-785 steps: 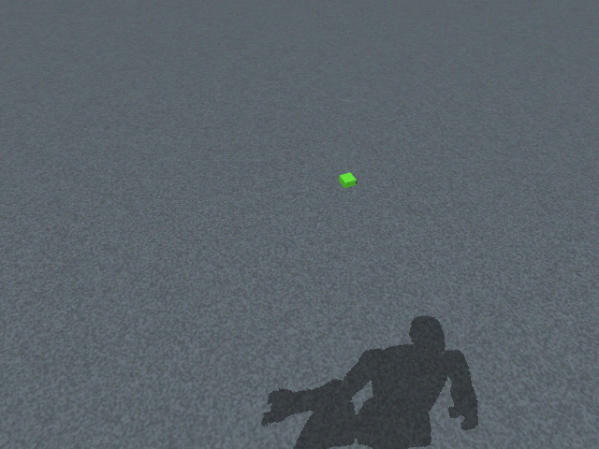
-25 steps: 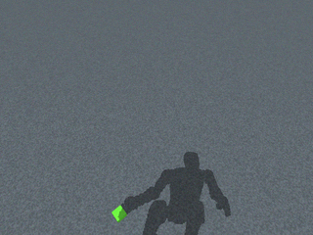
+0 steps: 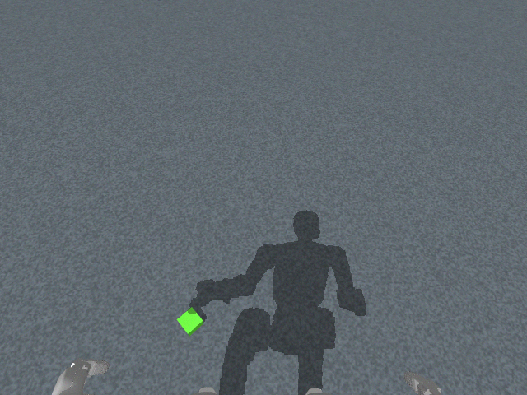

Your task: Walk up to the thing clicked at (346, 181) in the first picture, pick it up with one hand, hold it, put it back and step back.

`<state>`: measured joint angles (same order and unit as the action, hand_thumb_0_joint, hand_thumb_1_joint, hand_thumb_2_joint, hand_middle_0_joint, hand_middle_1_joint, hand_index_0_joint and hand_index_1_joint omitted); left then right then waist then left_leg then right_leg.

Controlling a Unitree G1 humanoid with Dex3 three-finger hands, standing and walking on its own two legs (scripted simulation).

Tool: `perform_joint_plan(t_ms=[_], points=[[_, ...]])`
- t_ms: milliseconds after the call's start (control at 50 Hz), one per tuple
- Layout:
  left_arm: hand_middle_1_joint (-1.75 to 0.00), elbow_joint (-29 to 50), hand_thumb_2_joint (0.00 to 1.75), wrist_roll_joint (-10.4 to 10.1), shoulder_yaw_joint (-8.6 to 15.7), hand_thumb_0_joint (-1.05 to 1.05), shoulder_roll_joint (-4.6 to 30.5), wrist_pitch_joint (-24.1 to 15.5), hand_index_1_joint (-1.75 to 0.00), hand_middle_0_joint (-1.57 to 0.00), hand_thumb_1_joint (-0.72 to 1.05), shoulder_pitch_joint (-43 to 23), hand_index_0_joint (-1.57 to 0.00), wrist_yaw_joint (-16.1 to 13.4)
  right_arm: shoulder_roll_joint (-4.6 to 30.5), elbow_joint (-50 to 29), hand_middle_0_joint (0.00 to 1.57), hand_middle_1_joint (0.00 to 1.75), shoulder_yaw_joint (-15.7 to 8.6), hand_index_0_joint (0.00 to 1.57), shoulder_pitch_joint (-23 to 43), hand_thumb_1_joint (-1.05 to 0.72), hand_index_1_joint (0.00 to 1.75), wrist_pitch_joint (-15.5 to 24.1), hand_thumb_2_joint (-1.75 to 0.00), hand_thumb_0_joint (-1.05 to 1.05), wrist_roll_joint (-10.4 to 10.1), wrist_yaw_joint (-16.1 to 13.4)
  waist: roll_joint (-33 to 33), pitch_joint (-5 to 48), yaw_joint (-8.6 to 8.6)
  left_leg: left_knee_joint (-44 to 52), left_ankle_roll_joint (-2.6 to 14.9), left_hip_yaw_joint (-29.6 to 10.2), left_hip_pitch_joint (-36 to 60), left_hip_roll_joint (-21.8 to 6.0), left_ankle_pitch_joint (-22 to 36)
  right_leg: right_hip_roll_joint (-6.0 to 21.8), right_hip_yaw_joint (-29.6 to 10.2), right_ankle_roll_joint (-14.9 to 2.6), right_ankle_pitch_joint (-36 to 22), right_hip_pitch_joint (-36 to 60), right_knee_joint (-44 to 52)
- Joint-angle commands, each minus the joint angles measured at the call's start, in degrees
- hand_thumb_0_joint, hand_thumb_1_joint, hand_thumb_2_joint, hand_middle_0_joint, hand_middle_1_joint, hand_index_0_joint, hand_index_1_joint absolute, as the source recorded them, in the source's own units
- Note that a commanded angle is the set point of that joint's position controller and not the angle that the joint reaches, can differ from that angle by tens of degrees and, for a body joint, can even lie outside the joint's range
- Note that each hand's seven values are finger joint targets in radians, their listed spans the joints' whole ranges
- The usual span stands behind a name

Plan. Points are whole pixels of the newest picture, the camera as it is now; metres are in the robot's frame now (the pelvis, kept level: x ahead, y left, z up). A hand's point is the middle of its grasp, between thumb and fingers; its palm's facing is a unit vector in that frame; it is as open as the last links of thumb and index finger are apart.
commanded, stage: rise first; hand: left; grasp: from above
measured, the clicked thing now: (190, 321) +0.41 +0.23 -0.72
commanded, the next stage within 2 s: none
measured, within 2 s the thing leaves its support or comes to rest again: neither
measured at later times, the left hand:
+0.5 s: hand out of the picture +0.14 +0.29 -0.26, palm faces -0.25 -0.71 -0.66, open 14.0 cm
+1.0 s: hand (135, 351) +0.27 +0.31 -0.45, palm faces -0.24 -0.22 -0.95, open 13.3 cm
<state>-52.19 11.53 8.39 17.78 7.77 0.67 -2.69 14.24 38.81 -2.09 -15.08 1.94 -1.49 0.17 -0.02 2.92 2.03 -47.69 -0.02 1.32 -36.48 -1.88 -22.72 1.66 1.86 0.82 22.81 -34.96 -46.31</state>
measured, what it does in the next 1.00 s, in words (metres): lowers itself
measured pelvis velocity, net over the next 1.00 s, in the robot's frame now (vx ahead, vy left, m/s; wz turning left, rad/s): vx -0.09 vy -0.02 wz -0.05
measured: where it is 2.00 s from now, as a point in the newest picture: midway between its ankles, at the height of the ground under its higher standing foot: outside the picture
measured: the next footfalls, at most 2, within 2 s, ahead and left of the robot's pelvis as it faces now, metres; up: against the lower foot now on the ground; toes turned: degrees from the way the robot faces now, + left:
none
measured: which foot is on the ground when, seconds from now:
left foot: down 0.00-1.00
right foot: down 0.00-1.00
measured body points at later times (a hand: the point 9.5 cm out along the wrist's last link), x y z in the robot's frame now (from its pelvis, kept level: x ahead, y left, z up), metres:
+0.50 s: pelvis -0.02 -0.01 -0.11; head +0.11 +0.01 +0.32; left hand +0.15 +0.32 -0.22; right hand +0.17 -0.25 -0.20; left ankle +0.01 +0.12 -0.70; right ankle +0.00 -0.13 -0.70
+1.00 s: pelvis -0.09 -0.02 -0.30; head +0.11 +0.00 +0.10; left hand +0.28 +0.32 -0.39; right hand +0.03 -0.27 -0.45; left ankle +0.00 +0.12 -0.70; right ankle +0.00 -0.13 -0.70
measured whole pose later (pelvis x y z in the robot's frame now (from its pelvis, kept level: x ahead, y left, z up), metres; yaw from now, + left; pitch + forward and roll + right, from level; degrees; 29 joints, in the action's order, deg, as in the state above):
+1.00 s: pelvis -0.09 -0.02 -0.30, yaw -3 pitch +34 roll -3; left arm -68.9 46.1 10.9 27.0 13.2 -37.5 -32.1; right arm 13.1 47.3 -1.5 -2.6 8.8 5.9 2.0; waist -0.3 8.4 3.4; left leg -117.8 -1.3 -3.9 -115.6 -3.7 -36.7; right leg 0.7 3.6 -1.3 37.1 -113.8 -116.4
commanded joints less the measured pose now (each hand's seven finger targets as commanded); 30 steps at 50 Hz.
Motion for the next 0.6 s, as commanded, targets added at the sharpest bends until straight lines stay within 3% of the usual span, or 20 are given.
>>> perform_joint_plan(t_ms=[0, 60, 80, 140, 220, 300, 340, 380, 440, 480, 540, 580], points=[[-1.03, 12.02, 0.97, 2.39, 4.51, 0.0, 11.56, -1.3, -1.03, -0.11, -0.59, -0.56, -0.11, -3.05, 8.64, -9.05, 0.2, 0.3, -3.43, 0.2, 1.31, -0.91, 0.3, 4.47, -0.9, 0.0, 0.55, -0.52, -2.28, 13.78, -2.36, -1.05, -0.16, -1.37, 0.91, 1.28, 11.21, -2.27, 0.92, -2.3, -7.91, -2.4, -2.55], [-1.02, 17.37, 1.0, 4.02, 4.09, 0.0, 10.58, -0.87, -1.04, -0.11, -0.61, 3.07, -0.1, -4.1, 8.47, -9.95, 0.2, 0.3, -3.46, 0.2, 1.39, -0.92, 0.3, 5.43, -0.9, 0.0, 0.91, -1.03, -4.39, 16.98, -1.9, -3.67, -0.52, -2.0, 0.54, 0.82, 13.29, -2.33, 0.79, -2.5, -8.82, -5.8, -6.68], [-1.02, 20.52, 1.0, 4.74, 5.45, 0.0, 12.41, -0.5, -1.04, -0.11, -0.61, 3.73, -0.09, -4.37, 8.43, -10.24, 0.2, 0.3, -3.58, 0.2, 1.22, -0.91, 0.3, 5.61, -0.9, 0.0, 0.89, -1.33, -5.86, 19.24, -2.44, -4.52, -0.39, -1.77, 1.43, 0.85, 14.19, -2.07, 0.43, -2.51, -9.71, -5.56, -7.1], [-1.03, 22.77, 0.97, 4.88, 4.04, 0.0, 10.05, 1.22, -1.04, -0.11, -0.59, 5.41, -0.1, -4.55, 7.99, -10.63, 0.2, 0.3, -3.58, 0.2, 1.42, -0.91, 0.3, 6.13, -0.9, 0.0, 1.02, -1.84, -4.34, 17.85, -1.0, -6.35, -0.23, -1.97, -1.4, 0.8, 12.66, -2.0, 0.35, -2.12, -8.93, -7.33, -7.98], [-1.05, 24.22, 0.96, 6.49, 3.63, 0.0, 9.39, 2.97, -1.05, -0.1, -0.57, 8.86, -0.1, -4.37, 7.6, -11.08, 0.2, 0.3, -3.43, 0.2, 2.2, -0.9, 0.3, 7.07, -0.9, 0.0, 1.19, -2.32, -3.11, 17.6, -0.94, -9.12, 0.28, -2.03, -5.52, 1.06, 8.82, -1.92, 0.32, -1.94, -6.58, -9.74, -9.3], [-1.05, 24.31, 0.94, 8.29, 3.88, 0.0, 10.04, 3.52, -1.04, -0.1, -0.53, 6.65, -0.1, -5.12, 7.68, -11.11, 0.2, 0.3, -3.24, 0.2, 3.81, -0.89, 0.3, 8.2, -0.89, 0.0, 1.49, -2.49, -3.61, 17.36, -0.53, -13.13, 0.19, -2.46, -10.23, 0.8, 7.08, -1.95, 0.51, -2.23, -4.54, -15.67, -14.17], [-1.04, 21.47, 0.94, 10.85, 3.42, 0.0, 10.51, 2.69, -1.04, -0.11, -0.53, 2.34, -0.11, -5.79, 7.8, -10.65, 0.2, 0.3, -2.99, 0.2, 4.47, -0.89, 0.3, 8.87, -0.89, 0.0, 1.71, -2.49, -3.07, 16.76, 0.16, -16.6, 0.15, -2.97, -14.71, 0.75, 5.55, -1.88, 0.67, -2.3, -2.9, -20.91, -18.13], [-1.03, 19.6, 0.93, 13.52, 4.24, 0.0, 12.51, 1.31, -1.02, -0.12, -0.52, -0.27, -0.12, -6.83, 7.97, -10.51, 0.2, 0.3, -3.04, 0.2, 5.49, -0.9, 0.3, 9.64, -0.9, 0.0, 1.89, -2.52, -3.37, 18.19, -0.39, -20.82, 0.3, -2.26, -19.49, 1.22, 4.06, -1.83, 0.43, -2.37, -1.89, -24.56, -21.9], [-0.99, 18.05, 0.9, 16.9, 4.56, 0.0, 12.37, -0.42, -0.99, -0.14, -0.48, -1.34, -0.14, -8.89, 8.83, -9.87, 0.2, 0.3, -3.45, 0.2, 5.88, -0.88, 0.3, 10.38, -0.89, 0.0, 1.88, -2.24, -5.1, 22.94, -1.23, -24.76, -0.19, -2.55, -22.09, 1.45, 4.77, -1.85, 0.33, -2.66, -1.8, -30.02, -27.95], [-0.99, 18.26, 0.9, 19.18, 2.04, 0.0, 10.72, -1.18, -0.99, -0.15, -0.46, -3.59, -0.15, -10.03, 9.19, -9.1, 0.2, 0.3, -3.87, 0.2, 5.74, -0.86, 0.3, 10.56, -0.89, 0.0, 1.73, -2.09, -5.61, 26.73, -0.68, -27.91, -0.23, -3.03, -22.69, 1.3, 6.82, -1.84, 0.43, -2.8, -3.14, -33.72, -31.49], [-0.98, 14.06, 0.9, 23.28, 2.26, 0.0, 13.19, -1.37, -0.98, -0.17, -0.47, -9.89, -0.16, -13.58, 9.92, -6.94, 0.2, 0.3, -4.03, 0.2, 5.95, -0.88, 0.3, 10.0, -0.9, 0.0, 1.65, -1.63, -3.82, 30.48, -0.65, -34.39, 0.2, -2.91, -28.79, 1.37, 9.62, -2.1, 0.45, -2.78, -5.83, -38.33, -36.71], [-0.99, 9.78, 0.93, 26.47, 4.32, 0.0, 16.81, -1.22, -1.0, -0.15, -0.49, -12.63, -0.14, -16.9, 10.23, -5.83, 0.2, 0.3, -4.01, 0.2, 6.65, -0.89, 0.3, 9.41, -0.9, 0.0, 1.93, -1.26, -3.23, 32.0, -1.89, -38.96, 0.54, -2.03, -34.69, 1.6, 7.72, -2.17, -0.09, -2.45, -5.38, -41.47, -39.48]])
